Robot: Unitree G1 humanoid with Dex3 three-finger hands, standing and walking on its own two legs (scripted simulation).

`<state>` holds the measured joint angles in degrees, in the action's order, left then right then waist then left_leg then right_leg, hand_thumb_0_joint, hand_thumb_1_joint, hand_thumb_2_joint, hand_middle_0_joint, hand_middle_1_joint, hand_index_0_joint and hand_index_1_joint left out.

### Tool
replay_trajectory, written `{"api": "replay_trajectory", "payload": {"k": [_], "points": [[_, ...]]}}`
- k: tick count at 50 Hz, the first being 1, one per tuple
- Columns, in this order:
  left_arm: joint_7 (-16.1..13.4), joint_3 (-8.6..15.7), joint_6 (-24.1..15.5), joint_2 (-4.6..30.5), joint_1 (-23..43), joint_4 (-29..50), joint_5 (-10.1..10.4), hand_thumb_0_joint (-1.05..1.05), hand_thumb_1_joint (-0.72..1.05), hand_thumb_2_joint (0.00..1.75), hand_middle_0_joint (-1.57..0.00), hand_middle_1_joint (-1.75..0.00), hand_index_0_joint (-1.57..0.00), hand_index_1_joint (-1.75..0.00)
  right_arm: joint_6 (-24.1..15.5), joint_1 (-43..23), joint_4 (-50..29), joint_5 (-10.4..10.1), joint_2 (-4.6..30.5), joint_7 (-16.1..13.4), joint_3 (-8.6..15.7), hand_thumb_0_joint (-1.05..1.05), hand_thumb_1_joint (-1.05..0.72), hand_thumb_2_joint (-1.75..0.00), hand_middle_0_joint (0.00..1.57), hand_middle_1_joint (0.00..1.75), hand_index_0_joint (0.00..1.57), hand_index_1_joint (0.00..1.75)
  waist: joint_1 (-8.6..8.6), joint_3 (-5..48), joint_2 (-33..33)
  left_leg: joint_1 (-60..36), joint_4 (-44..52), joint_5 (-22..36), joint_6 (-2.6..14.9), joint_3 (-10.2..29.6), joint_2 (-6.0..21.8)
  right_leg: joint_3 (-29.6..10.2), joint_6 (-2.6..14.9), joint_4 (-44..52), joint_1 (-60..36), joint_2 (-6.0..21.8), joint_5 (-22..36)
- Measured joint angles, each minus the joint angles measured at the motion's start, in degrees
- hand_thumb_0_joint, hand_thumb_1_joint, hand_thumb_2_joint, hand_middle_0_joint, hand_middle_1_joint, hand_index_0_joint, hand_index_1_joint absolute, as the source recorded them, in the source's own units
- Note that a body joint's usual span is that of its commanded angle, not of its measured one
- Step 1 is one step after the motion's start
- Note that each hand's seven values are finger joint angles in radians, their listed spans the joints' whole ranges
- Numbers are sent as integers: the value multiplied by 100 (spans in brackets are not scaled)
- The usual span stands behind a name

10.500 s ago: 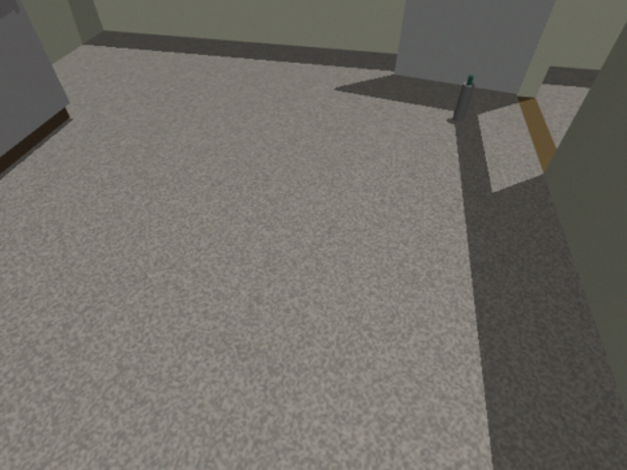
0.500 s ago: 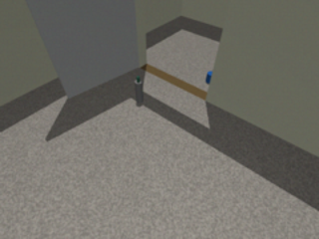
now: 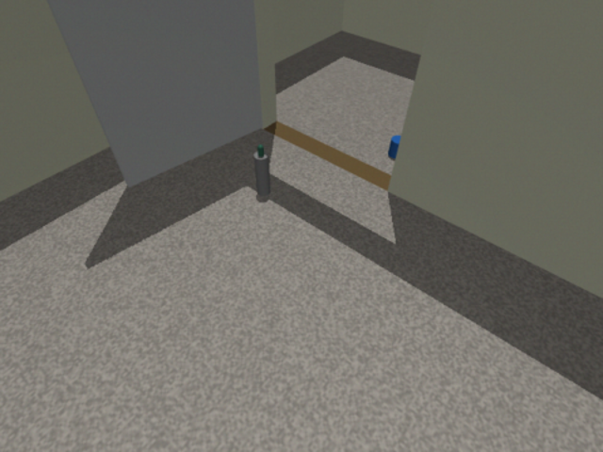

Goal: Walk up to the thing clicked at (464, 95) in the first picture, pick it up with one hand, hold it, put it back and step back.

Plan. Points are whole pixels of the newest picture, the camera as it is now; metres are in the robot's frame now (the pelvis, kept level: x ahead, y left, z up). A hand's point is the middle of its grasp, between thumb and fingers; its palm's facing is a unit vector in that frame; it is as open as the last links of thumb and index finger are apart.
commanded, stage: stand
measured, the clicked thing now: (262, 169) +1.43 +0.18 -0.64
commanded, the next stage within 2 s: walk up in 0.78 s
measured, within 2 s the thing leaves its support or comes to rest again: neither
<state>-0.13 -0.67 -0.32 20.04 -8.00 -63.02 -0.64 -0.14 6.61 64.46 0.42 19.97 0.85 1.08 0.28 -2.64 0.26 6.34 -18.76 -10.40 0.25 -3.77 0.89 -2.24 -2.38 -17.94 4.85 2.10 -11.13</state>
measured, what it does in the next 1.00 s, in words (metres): lifts its right foot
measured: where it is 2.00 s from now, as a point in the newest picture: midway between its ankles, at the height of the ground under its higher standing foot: (322, 401)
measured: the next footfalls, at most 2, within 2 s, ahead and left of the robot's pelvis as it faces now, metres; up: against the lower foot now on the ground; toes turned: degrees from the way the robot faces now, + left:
right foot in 1.08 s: +0.15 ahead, -0.19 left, +0.00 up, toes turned -7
left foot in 1.52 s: +0.40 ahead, +0.08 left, +0.00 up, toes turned +6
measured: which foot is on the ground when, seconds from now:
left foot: down 0.00-1.00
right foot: down 0.00-0.82, up 0.84-1.00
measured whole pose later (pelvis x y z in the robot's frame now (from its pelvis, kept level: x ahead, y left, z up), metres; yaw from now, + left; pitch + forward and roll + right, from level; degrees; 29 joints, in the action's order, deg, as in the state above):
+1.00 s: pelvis +0.02 -0.03 +0.00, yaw -3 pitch -2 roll +1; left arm 5.0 3.7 -0.5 25.1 -12.0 -58.8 -1.9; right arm -2.1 14.1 58.4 2.3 22.9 3.7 5.8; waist 1.1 -1.8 -0.2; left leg 4.2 -19.8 -14.4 1.6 -5.5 3.0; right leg 0.9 0.6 -41.4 21.6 3.7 -22.7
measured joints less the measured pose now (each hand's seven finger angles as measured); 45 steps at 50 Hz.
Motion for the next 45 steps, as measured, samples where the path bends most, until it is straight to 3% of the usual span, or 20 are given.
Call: {"api": "replay_trajectory", "payload": {"k": [39, 42, 45], "points": [[6, 25, 15, 3, -24, -6, -1, 1, 91, 90, -20, -30, -20, -30, -8, 10, -34, -5, -17, -9, -3, 1, -90, -90, 20, 30, 20, 30, -13, -9, 11, -11, -1, 11, 21, 12, -30, 13, -19, -6, -17, 30, 2], [180, 171, 21, 62, -183, 131, -97, 1, 91, 90, -20, -30, -20, -30, -78, 171, -226, 75, -10, 155, 190, 1, -90, -90, 20, 30, 20, 30, -45, 101, 33, 87, -274, -505, 151, -62, -24, 52, 217, -928, 387, 41, -971], [317, 285, 43, 212, -312, 227, -152, 1, 91, 90, -21, -30, -21, -30, -216, 390, -466, 117, 59, 231, 346, 1, -90, -90, 20, 30, 21, 30, 0, 159, -15, 48, -214, -439, 270, -123, 70, 174, 320, -2309, 1123, -11, -1362]]}}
